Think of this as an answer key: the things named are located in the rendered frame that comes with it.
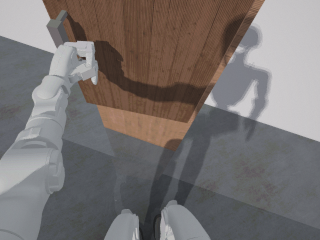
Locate left robot hand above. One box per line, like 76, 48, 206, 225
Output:
49, 41, 99, 88

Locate left robot upper arm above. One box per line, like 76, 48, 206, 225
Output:
0, 148, 65, 240

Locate robot right shin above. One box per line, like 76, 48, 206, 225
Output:
160, 200, 178, 240

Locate left robot forearm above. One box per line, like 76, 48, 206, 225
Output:
0, 75, 71, 166

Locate cupboard door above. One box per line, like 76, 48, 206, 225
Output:
42, 0, 254, 123

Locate right robot thigh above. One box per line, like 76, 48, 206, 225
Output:
161, 204, 211, 240

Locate handle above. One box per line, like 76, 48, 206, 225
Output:
46, 10, 83, 61

